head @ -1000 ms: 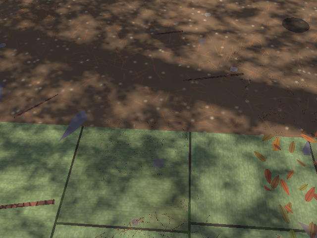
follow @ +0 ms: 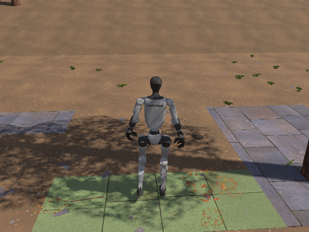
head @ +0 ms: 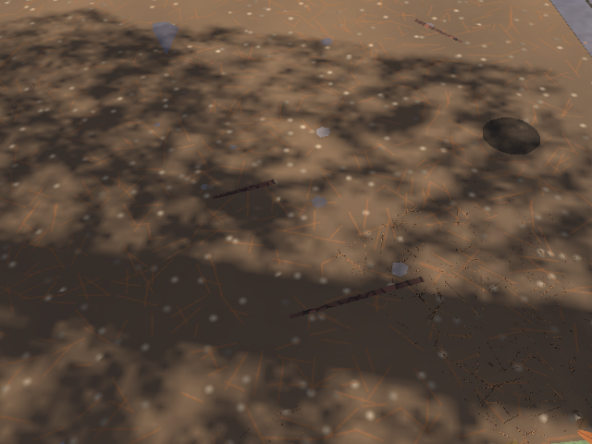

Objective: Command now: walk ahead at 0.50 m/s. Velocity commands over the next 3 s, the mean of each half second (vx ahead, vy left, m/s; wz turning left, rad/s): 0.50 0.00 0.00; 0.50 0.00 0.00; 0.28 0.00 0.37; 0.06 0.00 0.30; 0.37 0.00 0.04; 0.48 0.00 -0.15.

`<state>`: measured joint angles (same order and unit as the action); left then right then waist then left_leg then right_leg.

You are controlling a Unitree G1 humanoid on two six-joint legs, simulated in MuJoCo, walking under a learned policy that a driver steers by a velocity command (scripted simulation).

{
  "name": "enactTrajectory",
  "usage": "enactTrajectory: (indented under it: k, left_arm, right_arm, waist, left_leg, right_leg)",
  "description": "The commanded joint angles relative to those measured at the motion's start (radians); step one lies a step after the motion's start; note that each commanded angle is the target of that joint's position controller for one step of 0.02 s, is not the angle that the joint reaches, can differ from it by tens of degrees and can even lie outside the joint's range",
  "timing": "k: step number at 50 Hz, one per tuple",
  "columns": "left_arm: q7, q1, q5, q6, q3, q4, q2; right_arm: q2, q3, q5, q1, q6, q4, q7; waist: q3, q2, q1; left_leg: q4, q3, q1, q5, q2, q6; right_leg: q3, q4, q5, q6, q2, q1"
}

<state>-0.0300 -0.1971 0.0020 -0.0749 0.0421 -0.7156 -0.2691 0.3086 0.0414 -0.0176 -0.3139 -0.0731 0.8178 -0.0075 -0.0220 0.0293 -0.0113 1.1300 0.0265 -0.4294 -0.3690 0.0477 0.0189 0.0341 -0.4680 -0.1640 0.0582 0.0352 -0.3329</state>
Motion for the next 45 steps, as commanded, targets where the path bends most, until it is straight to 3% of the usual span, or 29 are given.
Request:
enactTrajectory:
  k: [1, 5, 9, 14, 17, 18, 19, 20, 21, 22, 23, 24, 25, 26, 29, 32, 35, 40, 43, 44, 45]
  left_arm:
    - [-0.002, -0.019, 0.003, -0.022, 0.030, 0.033, -0.109]
    - [0.010, -0.058, 0.000, -0.031, 0.041, -0.011, -0.143]
    - [0.023, -0.118, -0.011, -0.020, 0.046, -0.049, -0.169]
    - [0.029, -0.196, -0.023, 0.004, 0.053, -0.109, -0.189]
    - [0.036, -0.183, -0.024, 0.020, 0.060, -0.124, -0.205]
    - [0.038, -0.163, -0.024, 0.026, 0.058, -0.123, -0.205]
    - [0.040, -0.167, -0.016, 0.028, 0.045, -0.118, -0.174]
    - [0.037, -0.238, 0.000, 0.016, 0.016, -0.085, -0.091]
    - [0.032, -0.289, -0.002, -0.005, -0.002, -0.098, -0.041]
    - [0.024, -0.201, -0.027, -0.020, 0.024, -0.088, -0.146]
    - [0.020, -0.119, -0.041, -0.029, 0.030, -0.061, -0.166]
    - [0.024, -0.076, -0.031, -0.030, 0.030, -0.055, -0.159]
    - [0.026, -0.071, -0.020, -0.024, 0.034, -0.056, -0.148]
    - [0.026, -0.095, -0.017, -0.014, 0.034, -0.064, -0.131]
    - [0.033, -0.096, -0.010, 0.011, 0.028, -0.067, -0.089]
    - [0.033, 0.003, -0.003, 0.010, 0.024, -0.038, -0.078]
    - [0.021, 0.104, -0.007, -0.001, 0.014, -0.016, -0.055]
    - [-0.003, 0.231, -0.018, -0.012, 0.010, 0.030, -0.066]
    - [-0.014, 0.205, -0.017, -0.018, 0.019, 0.031, -0.095]
    - [-0.013, 0.142, -0.015, -0.020, 0.029, 0.015, -0.114]
    - [-0.006, 0.007, -0.011, -0.020, 0.051, -0.030, -0.151]
  right_arm:
    - [0.071, 0.024, 0.008, -0.018, 0.000, -0.063, 0.004]
    - [0.049, 0.018, 0.019, 0.085, 0.009, -0.093, 0.010]
    - [0.020, 0.006, 0.012, 0.227, -0.007, -0.123, -0.005]
    - [0.036, 0.006, 0.002, 0.344, -0.018, -0.172, -0.031]
    - [0.067, 0.018, 0.005, 0.292, -0.024, -0.166, -0.038]
    - [0.091, 0.033, 0.008, 0.199, -0.025, -0.139, -0.034]
    - [0.143, 0.057, 0.011, 0.044, -0.024, -0.094, -0.025]
    - [0.239, 0.080, 0.031, -0.096, -0.021, -0.076, -0.016]
    - [0.231, 0.079, 0.015, -0.144, -0.014, -0.055, -0.021]
    - [0.154, 0.055, 0.005, -0.114, -0.012, -0.060, -0.019]
    - [0.131, 0.046, 0.005, -0.038, -0.011, -0.071, -0.017]
    - [0.111, 0.039, 0.013, 0.026, -0.010, -0.080, -0.016]
    - [0.084, 0.032, 0.023, 0.067, -0.013, -0.086, -0.019]
    - [0.070, 0.028, 0.029, 0.088, -0.017, -0.086, -0.020]
    - [0.087, 0.034, 0.020, 0.086, -0.032, -0.065, -0.019]
    - [0.109, 0.041, 0.018, 0.050, -0.029, -0.036, -0.006]
    - [0.124, 0.043, 0.011, 0.013, -0.022, -0.012, 0.003]
    - [0.143, 0.051, -0.002, -0.068, -0.001, 0.044, 0.010]
    - [0.157, 0.059, -0.006, -0.058, 0.015, 0.059, 0.016]
    - [0.163, 0.061, -0.006, -0.038, 0.020, 0.057, 0.018]
    - [0.147, 0.054, -0.003, -0.030, 0.026, 0.056, 0.020]
  waist:
    - [0.045, -0.131, -0.005]
    - [0.003, -0.088, 0.006]
    - [-0.024, -0.080, 0.059]
    - [-0.051, -0.083, 0.090]
    - [-0.012, -0.106, 0.044]
    - [0.045, -0.104, -0.013]
    - [0.156, -0.080, -0.077]
    - [0.328, 0.083, -0.087]
    - [0.414, 0.254, -0.079]
    - [0.308, 0.159, -0.101]
    - [0.180, 0.110, -0.083]
    - [0.106, 0.050, -0.058]
    - [0.060, 0.047, -0.026]
    - [0.057, 0.067, 0.002]
    - [0.032, 0.056, 0.027]
    - [0.000, 0.030, 0.006]
    - [-0.021, 0.029, -0.029]
    - [-0.053, 0.029, -0.065]
    - [-0.032, 0.045, -0.030]
    - [0.005, 0.053, 0.010]
    - [0.089, 0.037, 0.076]
  left_leg:
    - [-0.017, 0.041, -0.181, 0.092, 0.088, -0.014]
    - [-0.203, 0.035, -0.240, 0.268, 0.098, -0.045]
    - [-0.458, 0.001, -0.191, 0.457, 0.061, -0.041]
    - [-0.591, 0.004, -0.210, 0.412, 0.033, -0.008]
    - [-0.633, -0.023, -0.105, 0.302, 0.000, 0.033]
    - [-0.662, -0.055, 0.037, 0.300, -0.032, 0.056]
    - [-0.645, -0.041, 0.279, 0.329, -0.015, 0.091]
    - [-0.617, 0.293, 0.676, 0.314, 0.228, 0.213]
    - [-0.762, 0.654, 0.835, 0.128, 0.343, 0.304]
    - [-0.807, 0.612, 0.767, 0.002, 0.315, 0.262]
    - [-0.833, 0.485, 0.629, 0.030, 0.285, 0.228]
    - [-0.863, 0.392, 0.496, 0.110, 0.248, 0.215]
    - [-0.898, 0.323, 0.393, 0.192, 0.214, 0.207]
    - [-0.927, 0.282, 0.330, 0.238, 0.194, 0.205]
    - [-0.988, 0.186, 0.257, 0.344, 0.177, 0.226]
    - [-1.012, 0.116, 0.273, 0.399, 0.160, 0.217]
    - [-1.018, 0.049, 0.279, 0.396, 0.130, 0.187]
    - [-0.973, 0.056, 0.409, 0.380, 0.188, 0.175]
    - [-0.895, 0.067, 0.488, 0.501, 0.221, 0.150]
    - [-0.820, 0.051, 0.490, 0.643, 0.206, 0.136]
    - [-0.658, 0.012, 0.458, 0.762, 0.156, 0.111]
  right_leg:
    - [-0.307, 0.298, 0.070, 0.186, -0.256, 0.157]
    - [-0.199, 0.341, 0.191, 0.192, -0.241, 0.150]
    - [-0.119, 0.346, 0.183, 0.153, -0.210, 0.172]
    - [-0.140, 0.286, 0.191, 0.138, -0.276, 0.324]
    - [-0.142, 0.187, 0.373, 0.108, -0.292, 0.391]
    - [-0.111, 0.075, 0.527, 0.088, -0.259, 0.379]
    - [-0.068, -0.120, 0.539, 0.057, -0.204, 0.295]
    - [-0.011, -0.490, 0.233, -0.005, -0.098, -0.035]
    - [-0.090, -0.713, -0.415, -0.037, 0.028, -0.294]
    - [-0.160, -0.806, -0.409, -0.024, -0.032, -0.405]
    - [-0.127, -0.793, -0.314, -0.014, -0.082, -0.442]
    - [-0.103, -0.744, -0.229, -0.017, -0.122, -0.414]
    - [-0.104, -0.691, -0.170, -0.023, -0.151, -0.366]
    - [-0.108, -0.666, -0.134, -0.030, -0.167, -0.306]
    - [-0.094, -0.586, -0.067, -0.059, -0.178, -0.289]
    - [-0.090, -0.413, 0.089, -0.079, -0.180, -0.340]
    - [-0.061, -0.223, 0.234, -0.078, -0.150, -0.296]
    - [-0.060, -0.078, 0.227, -0.053, -0.122, -0.300]
    - [-0.050, -0.038, 0.118, -0.013, -0.102, -0.240]
    - [-0.023, -0.019, 0.095, 0.005, -0.074, -0.141]
    - [0.006, -0.002, 0.102, 0.032, -0.044, 0.049]
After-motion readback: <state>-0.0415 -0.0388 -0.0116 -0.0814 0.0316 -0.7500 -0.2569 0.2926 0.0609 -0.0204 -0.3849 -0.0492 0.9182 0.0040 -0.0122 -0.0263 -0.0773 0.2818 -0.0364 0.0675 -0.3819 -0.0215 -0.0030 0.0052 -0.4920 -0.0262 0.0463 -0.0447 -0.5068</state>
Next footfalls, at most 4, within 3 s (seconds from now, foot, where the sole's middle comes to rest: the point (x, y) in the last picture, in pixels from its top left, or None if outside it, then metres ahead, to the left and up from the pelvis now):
0.38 left None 0.38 0.15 -0.77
0.92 right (356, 361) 0.67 -0.09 -0.77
1.40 left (263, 290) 0.88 0.13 -0.77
1.86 right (350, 276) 0.92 -0.10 -0.77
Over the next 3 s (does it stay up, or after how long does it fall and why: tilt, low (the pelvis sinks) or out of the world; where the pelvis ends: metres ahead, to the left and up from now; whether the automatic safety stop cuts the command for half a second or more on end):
stays up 1.25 0.12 0.01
